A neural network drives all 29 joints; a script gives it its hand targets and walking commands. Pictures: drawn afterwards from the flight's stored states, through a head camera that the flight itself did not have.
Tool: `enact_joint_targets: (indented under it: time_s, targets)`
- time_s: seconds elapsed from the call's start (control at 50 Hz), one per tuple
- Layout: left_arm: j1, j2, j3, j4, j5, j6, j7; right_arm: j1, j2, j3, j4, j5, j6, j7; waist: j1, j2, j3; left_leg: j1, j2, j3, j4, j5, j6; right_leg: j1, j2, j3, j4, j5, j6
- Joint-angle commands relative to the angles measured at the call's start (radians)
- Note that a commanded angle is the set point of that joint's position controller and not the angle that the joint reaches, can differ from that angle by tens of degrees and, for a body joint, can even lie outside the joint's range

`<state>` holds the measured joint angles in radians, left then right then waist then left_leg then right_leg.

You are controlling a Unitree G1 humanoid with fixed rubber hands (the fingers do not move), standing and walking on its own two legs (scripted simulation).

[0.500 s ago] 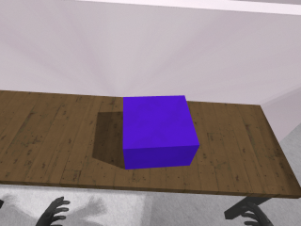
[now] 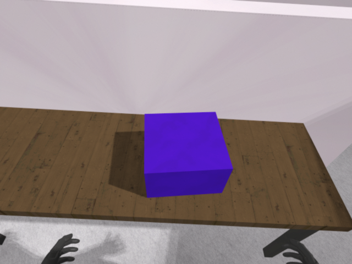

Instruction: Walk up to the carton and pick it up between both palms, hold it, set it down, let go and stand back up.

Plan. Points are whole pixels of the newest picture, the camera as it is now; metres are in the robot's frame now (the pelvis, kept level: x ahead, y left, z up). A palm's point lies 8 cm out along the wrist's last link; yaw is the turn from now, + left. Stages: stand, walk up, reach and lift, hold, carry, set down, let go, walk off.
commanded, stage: stand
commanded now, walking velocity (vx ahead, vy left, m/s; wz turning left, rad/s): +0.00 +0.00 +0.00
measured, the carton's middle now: (182, 153) +0.48 +0.00 -0.12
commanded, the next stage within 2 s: none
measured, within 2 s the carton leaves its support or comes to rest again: neither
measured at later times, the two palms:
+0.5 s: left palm out of the picture +0.10 +0.29 -0.10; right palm out of the picture +0.13 -0.30 -0.08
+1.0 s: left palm out of the picture +0.09 +0.29 -0.09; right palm out of the picture +0.12 -0.30 -0.09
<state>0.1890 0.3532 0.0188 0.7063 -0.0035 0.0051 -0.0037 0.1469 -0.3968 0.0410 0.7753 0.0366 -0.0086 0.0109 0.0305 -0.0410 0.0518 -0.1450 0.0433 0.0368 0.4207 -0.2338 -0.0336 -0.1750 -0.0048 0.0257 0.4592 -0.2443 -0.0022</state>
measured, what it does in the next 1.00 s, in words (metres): stands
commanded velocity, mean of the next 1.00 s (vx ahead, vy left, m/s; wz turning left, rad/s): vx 0.00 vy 0.00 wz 0.00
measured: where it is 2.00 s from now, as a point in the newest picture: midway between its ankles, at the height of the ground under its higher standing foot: outside the picture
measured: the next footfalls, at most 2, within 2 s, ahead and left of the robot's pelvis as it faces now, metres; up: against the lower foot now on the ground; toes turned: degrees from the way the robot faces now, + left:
none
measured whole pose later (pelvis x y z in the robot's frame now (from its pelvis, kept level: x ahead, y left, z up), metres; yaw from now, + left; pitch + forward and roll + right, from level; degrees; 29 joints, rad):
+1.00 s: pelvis -0.01 +0.00 +0.00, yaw +0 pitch -3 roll +1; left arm 0.19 0.36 0.02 0.80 0.00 0.00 -0.01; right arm 0.15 -0.40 0.04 0.86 0.04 -0.01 0.01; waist 0.03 -0.02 0.05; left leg -0.14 0.04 0.04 0.42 -0.22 -0.03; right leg -0.17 0.00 0.03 0.46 -0.23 0.00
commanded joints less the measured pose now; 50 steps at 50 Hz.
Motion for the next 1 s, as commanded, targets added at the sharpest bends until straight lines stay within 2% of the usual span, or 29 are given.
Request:
enact_joint_targets:
  time_s: [0.0,0.02,0.06,0.1,0.16,0.18,0.2,0.24,0.26,0.28,0.3,0.34,0.38,0.44,0.48,0.5,0.56,0.6,0.62,0.68,0.7,0.78,0.8,0.82,0.88,0.92,0.94,0.96,0.98]
  targets:
    - [-0.049,0.207,0.045,0.061,0.029,-0.034,0.002,-0.057,-0.168,-0.069,0.004,-0.064,-0.012,-0.013,-0.016,0.035,-0.088,0.004,0.083,-0.085,-0.034,0.142,0.077,0.048,-0.125,0.087,-0.111,0.197,-0.041]
    - [-0.051,0.215,0.040,0.070,0.031,-0.037,0.002,-0.042,-0.173,-0.071,0.022,-0.068,-0.016,-0.014,-0.032,0.077,-0.072,0.009,0.072,-0.090,-0.039,0.129,0.079,0.030,-0.121,0.100,-0.117,0.231,-0.036]
    - [-0.065,0.211,0.043,0.064,0.026,-0.043,-0.005,-0.037,-0.161,-0.061,0.023,-0.068,-0.017,-0.007,-0.022,0.026,-0.062,0.026,0.072,-0.082,-0.046,0.085,0.070,0.005,-0.099,0.095,-0.140,0.155,-0.034]
    - [-0.081,0.238,0.056,0.073,0.035,-0.040,-0.014,-0.080,-0.168,-0.072,0.021,-0.068,-0.014,-0.005,-0.011,0.050,-0.058,0.010,0.072,-0.065,-0.048,0.117,0.065,0.013,-0.108,0.083,-0.142,0.174,-0.022]
    - [-0.049,0.236,0.038,0.086,0.032,-0.032,-0.012,-0.038,-0.185,-0.066,0.021,-0.052,-0.019,0.001,-0.039,0.075,-0.086,0.048,0.085,-0.074,-0.045,0.119,0.073,0.001,-0.114,0.087,-0.125,0.216,-0.033]
    - [-0.011,0.208,0.055,0.092,0.017,-0.036,-0.008,-0.049,-0.158,-0.064,0.022,-0.059,-0.023,0.002,-0.005,0.057,-0.098,0.033,0.083,-0.090,-0.052,0.133,0.081,0.027,-0.094,0.078,-0.130,0.140,-0.024]
    - [-0.054,0.221,0.040,0.102,0.025,-0.040,-0.005,-0.030,-0.159,-0.067,0.031,-0.059,-0.021,-0.006,-0.032,0.028,-0.009,0.004,0.078,-0.096,-0.044,0.121,0.074,-0.026,-0.118,0.092,-0.157,0.133,-0.031]
    - [-0.054,0.235,0.046,0.116,0.029,-0.032,-0.002,-0.011,-0.188,-0.073,0.042,-0.062,-0.015,-0.003,-0.040,0.062,-0.018,-0.007,0.082,-0.093,-0.058,0.046,0.081,-0.020,-0.111,0.091,-0.147,0.115,-0.030]
    - [-0.034,0.203,0.035,0.102,0.028,-0.034,-0.003,-0.055,-0.171,-0.070,0.034,-0.064,-0.016,-0.012,-0.018,0.051,-0.039,-0.034,0.080,-0.098,-0.046,0.061,0.081,0.002,-0.104,0.076,-0.145,0.137,-0.032]
    - [-0.025,0.215,0.039,0.108,0.035,-0.037,-0.003,-0.021,-0.173,-0.070,0.035,-0.058,-0.017,-0.014,-0.039,0.011,-0.045,-0.009,0.075,-0.097,-0.055,-0.004,0.086,-0.007,-0.114,0.088,-0.156,0.087,-0.042]
    - [-0.044,0.223,0.031,0.111,0.021,-0.041,-0.006,-0.024,-0.184,-0.072,0.040,-0.063,-0.016,-0.014,-0.029,0.084,-0.060,0.002,0.072,-0.080,-0.057,0.016,0.088,-0.014,-0.133,0.133,-0.170,0.102,-0.035]
    - [-0.088,0.197,0.026,0.093,0.023,-0.045,-0.010,-0.045,-0.176,-0.084,0.041,-0.066,-0.013,-0.003,-0.042,0.012,-0.054,0.024,0.058,-0.093,-0.048,0.038,0.080,-0.049,-0.119,0.098,-0.174,0.055,-0.025]
    - [-0.093,0.232,0.041,0.102,0.017,-0.039,-0.009,-0.016,-0.173,-0.073,0.054,-0.064,-0.012,-0.008,-0.038,0.004,-0.024,0.013,0.072,-0.106,-0.066,0.072,0.077,-0.061,-0.113,0.104,-0.179,0.051,-0.031]
    - [-0.046,0.199,0.035,0.117,0.020,-0.042,-0.003,-0.058,-0.209,-0.085,0.061,-0.069,-0.024,-0.005,-0.027,0.115,-0.077,0.018,0.074,-0.096,-0.045,0.102,0.070,0.019,-0.111,0.102,-0.160,0.168,-0.030]
    - [-0.096,0.241,0.054,0.086,0.022,-0.041,-0.011,-0.012,-0.199,-0.078,0.089,-0.060,-0.011,-0.008,-0.040,0.036,-0.067,0.026,0.073,-0.076,-0.053,0.136,0.067,0.001,-0.104,0.077,-0.136,0.175,-0.024]
    - [-0.089,0.197,0.036,0.104,0.026,-0.031,-0.010,-0.034,-0.207,-0.071,0.083,-0.060,-0.011,-0.014,-0.045,0.070,-0.060,0.042,0.087,-0.083,-0.033,0.124,0.065,-0.022,-0.111,0.078,-0.148,0.209,-0.022]
    - [-0.100,0.212,0.046,0.112,0.016,-0.043,-0.006,-0.033,-0.189,-0.071,0.076,-0.054,-0.014,-0.011,-0.038,0.030,-0.096,0.032,0.083,-0.081,-0.047,0.140,0.072,0.046,-0.112,0.076,-0.127,0.207,-0.031]
    - [-0.082,0.198,0.026,0.118,0.018,-0.038,-0.004,-0.042,-0.185,-0.074,0.070,-0.055,-0.019,-0.016,-0.038,0.090,-0.035,0.011,0.073,-0.089,-0.059,0.172,0.076,0.019,-0.114,0.093,-0.118,0.233,-0.040]
    - [-0.049,0.217,0.037,0.129,0.025,-0.045,-0.005,-0.048,-0.186,-0.069,0.088,-0.061,-0.020,-0.017,-0.009,0.045,-0.124,0.048,0.096,-0.099,-0.046,0.188,0.084,0.051,-0.114,0.096,-0.122,0.207,-0.036]
    - [-0.050,0.201,0.034,0.126,0.019,-0.028,-0.007,-0.050,-0.209,-0.073,0.101,-0.053,-0.022,-0.013,-0.015,0.063,-0.017,-0.003,0.077,-0.105,-0.076,0.085,0.068,-0.009,-0.119,0.092,-0.144,0.139,-0.039]
    - [-0.077,0.220,0.034,0.128,0.025,-0.030,0.003,-0.066,-0.169,-0.070,0.078,-0.052,-0.021,-0.012,-0.037,0.038,-0.050,0.018,0.077,-0.095,-0.060,0.096,0.070,-0.002,-0.117,0.097,-0.153,0.135,-0.032]
    - [-0.094,0.227,0.039,0.122,0.021,-0.037,-0.002,-0.006,-0.172,-0.067,0.106,-0.060,-0.014,-0.010,-0.042,-0.010,0.003,0.007,0.074,-0.097,-0.062,0.088,0.069,-0.055,-0.118,0.113,-0.172,0.068,-0.026]
    - [-0.043,0.224,0.036,0.133,0.018,-0.039,-0.004,-0.024,-0.184,-0.061,0.101,-0.067,-0.014,-0.010,-0.006,0.027,0.034,-0.014,0.090,-0.107,-0.064,0.086,0.081,-0.030,-0.124,0.109,-0.180,0.086,-0.036]
    - [-0.077,0.248,0.042,0.138,0.027,-0.033,-0.003,-0.052,-0.194,-0.061,0.096,-0.054,-0.016,-0.008,-0.035,0.068,-0.021,0.005,0.075,-0.096,-0.069,0.045,0.070,-0.020,-0.124,0.117,-0.168,0.102,-0.029]
    - [-0.036,0.243,0.048,0.164,0.017,-0.037,-0.003,-0.057,-0.198,-0.064,0.088,-0.061,-0.025,-0.004,-0.025,0.077,-0.029,0.014,0.083,-0.101,-0.059,0.098,0.072,-0.007,-0.114,0.113,-0.170,0.119,-0.030]
    - [-0.072,0.226,0.038,0.140,0.025,-0.031,-0.002,-0.053,-0.175,-0.060,0.087,-0.062,-0.017,-0.009,-0.026,0.009,-0.045,0.006,0.083,-0.097,-0.074,0.098,0.061,0.008,-0.107,0.095,-0.160,0.134,-0.022]
    - [-0.068,0.235,0.045,0.147,0.015,-0.034,0.006,-0.059,-0.195,-0.072,0.099,-0.065,-0.016,-0.009,-0.021,0.056,-0.042,0.000,0.087,-0.095,-0.063,0.134,0.081,0.014,-0.124,0.102,-0.140,0.163,-0.033]
    - [-0.106,0.227,0.040,0.133,0.024,-0.043,0.007,-0.031,-0.189,-0.071,0.117,-0.057,-0.019,-0.008,-0.044,0.063,-0.051,0.030,0.074,-0.092,-0.066,0.171,0.051,-0.005,-0.121,0.101,-0.137,0.176,-0.032]
    - [-0.061,0.242,0.037,0.145,0.010,-0.039,0.001,-0.049,-0.206,-0.067,0.106,-0.058,-0.016,-0.010,-0.016,0.058,-0.041,0.051,0.085,-0.092,-0.059,0.145,0.069,-0.032,-0.117,0.122,-0.168,0.126,-0.033]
